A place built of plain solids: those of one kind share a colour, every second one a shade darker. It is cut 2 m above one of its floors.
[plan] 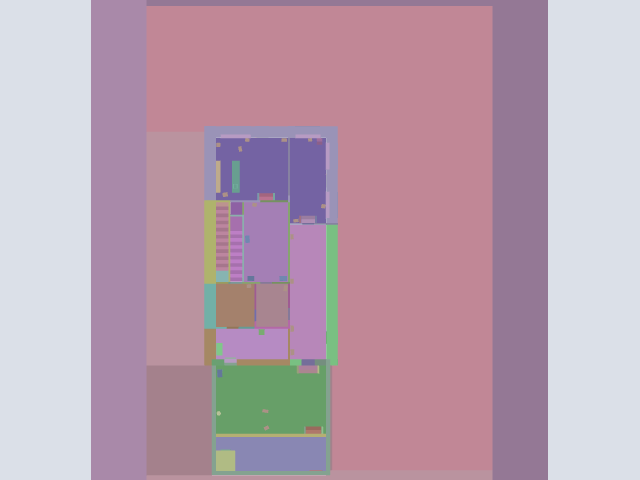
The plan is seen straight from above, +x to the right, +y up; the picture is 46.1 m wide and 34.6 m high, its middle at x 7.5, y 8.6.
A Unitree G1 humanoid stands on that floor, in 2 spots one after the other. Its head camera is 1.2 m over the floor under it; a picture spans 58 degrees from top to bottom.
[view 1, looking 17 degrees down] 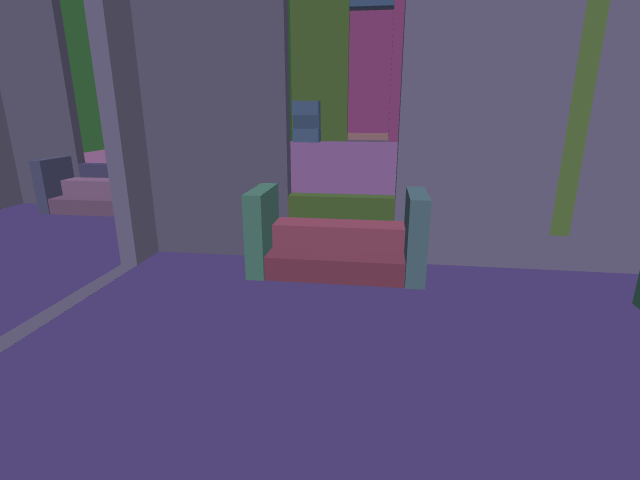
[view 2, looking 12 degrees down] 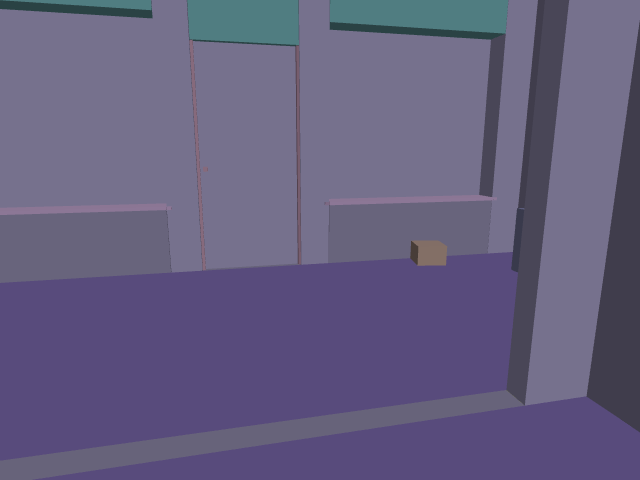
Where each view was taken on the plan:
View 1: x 3.31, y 14.81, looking -82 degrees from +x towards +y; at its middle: flightF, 3.27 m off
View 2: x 3.62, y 13.18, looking -13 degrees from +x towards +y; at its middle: wall_sales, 4.54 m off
